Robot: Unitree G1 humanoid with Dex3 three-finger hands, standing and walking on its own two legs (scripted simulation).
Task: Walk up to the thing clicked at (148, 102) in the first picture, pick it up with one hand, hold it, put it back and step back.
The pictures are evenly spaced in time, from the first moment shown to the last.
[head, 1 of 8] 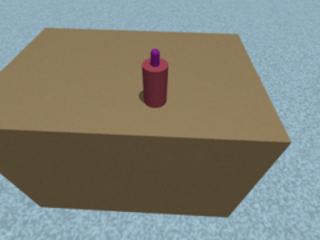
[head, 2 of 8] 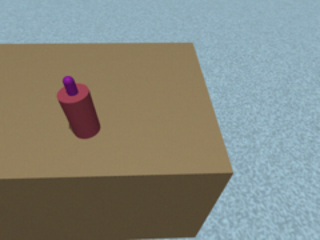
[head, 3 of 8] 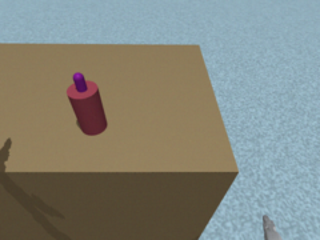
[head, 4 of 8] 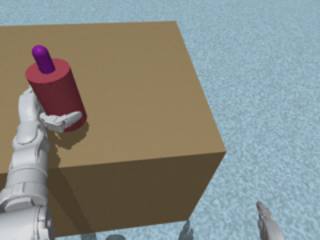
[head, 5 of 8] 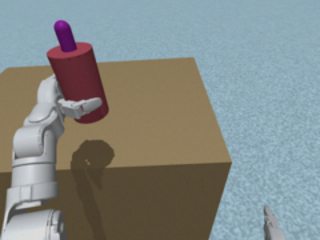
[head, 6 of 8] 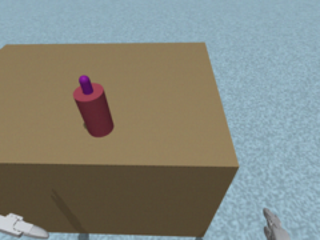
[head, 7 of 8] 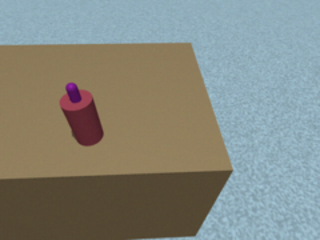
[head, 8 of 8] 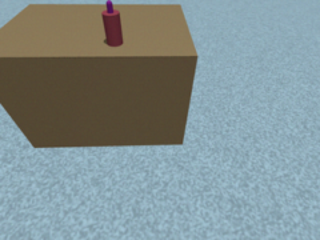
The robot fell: no
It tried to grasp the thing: yes
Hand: left
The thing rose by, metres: 0.25
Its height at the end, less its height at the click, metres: +0.00
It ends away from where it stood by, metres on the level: 0.03
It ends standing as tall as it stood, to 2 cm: yes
